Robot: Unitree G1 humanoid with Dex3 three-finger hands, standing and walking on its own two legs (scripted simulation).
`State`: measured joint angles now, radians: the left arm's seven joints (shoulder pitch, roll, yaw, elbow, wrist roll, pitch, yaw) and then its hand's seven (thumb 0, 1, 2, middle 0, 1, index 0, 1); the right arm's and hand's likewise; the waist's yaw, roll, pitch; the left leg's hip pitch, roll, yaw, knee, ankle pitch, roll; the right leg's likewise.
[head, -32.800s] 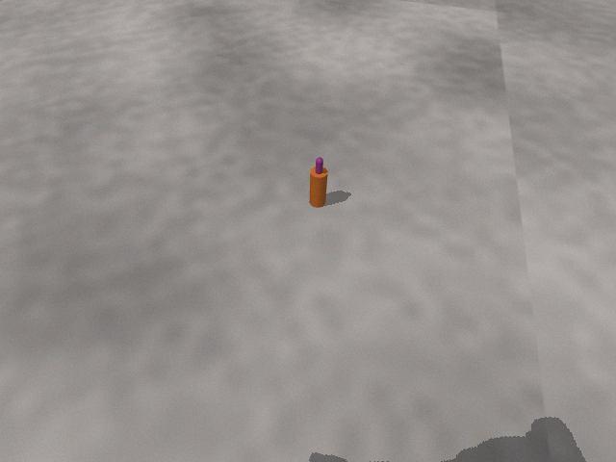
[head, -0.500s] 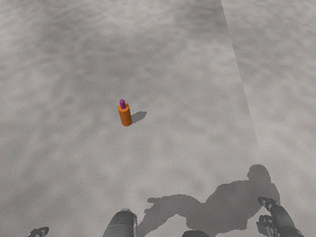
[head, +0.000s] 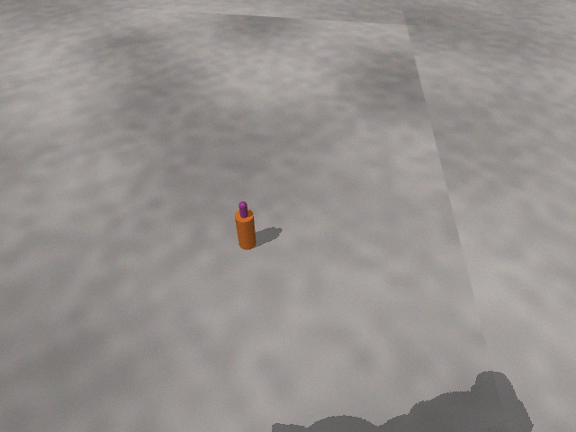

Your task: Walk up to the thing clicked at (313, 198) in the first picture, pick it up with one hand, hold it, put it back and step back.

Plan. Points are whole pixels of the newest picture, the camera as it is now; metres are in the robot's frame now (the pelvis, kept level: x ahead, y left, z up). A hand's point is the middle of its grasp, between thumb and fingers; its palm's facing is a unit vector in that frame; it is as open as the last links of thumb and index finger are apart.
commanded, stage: step back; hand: left
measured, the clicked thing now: (245, 224) +0.98 +0.17 -0.63
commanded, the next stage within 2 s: stand in 0.66 s
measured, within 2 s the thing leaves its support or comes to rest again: neither
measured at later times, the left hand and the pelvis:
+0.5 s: hand out of the picture +0.10 +0.30 -0.15, palm faces +0.01 -0.93 -0.37, open 7.4 cm; pelvis +0.04 +0.03 +0.00, yaw +1 degrees
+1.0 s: hand out of the picture +0.15 +0.28 -0.13, palm faces -0.01 -0.94 -0.34, open 7.4 cm; pelvis +0.05 +0.03 +0.02, yaw +1 degrees
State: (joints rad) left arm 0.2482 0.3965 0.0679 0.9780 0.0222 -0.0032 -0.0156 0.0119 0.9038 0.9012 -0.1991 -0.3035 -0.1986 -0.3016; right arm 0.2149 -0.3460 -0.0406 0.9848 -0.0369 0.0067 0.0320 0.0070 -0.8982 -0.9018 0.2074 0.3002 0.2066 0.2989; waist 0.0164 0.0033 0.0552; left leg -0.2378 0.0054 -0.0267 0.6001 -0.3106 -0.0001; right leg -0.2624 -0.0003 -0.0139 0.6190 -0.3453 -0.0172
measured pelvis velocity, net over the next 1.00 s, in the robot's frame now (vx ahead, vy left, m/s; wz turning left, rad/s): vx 0.05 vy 0.03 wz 0.01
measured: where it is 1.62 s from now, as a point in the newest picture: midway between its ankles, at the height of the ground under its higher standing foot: outside the picture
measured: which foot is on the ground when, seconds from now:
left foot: down 0.00-0.02, up 0.04-0.24, down 0.26-1.00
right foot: down 0.00-1.00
